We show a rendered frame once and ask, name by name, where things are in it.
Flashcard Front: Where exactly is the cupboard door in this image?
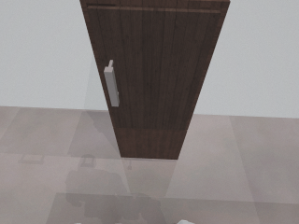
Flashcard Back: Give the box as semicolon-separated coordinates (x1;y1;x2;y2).
87;6;221;131

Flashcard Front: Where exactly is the handle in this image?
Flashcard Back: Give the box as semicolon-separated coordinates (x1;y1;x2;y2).
104;60;120;107

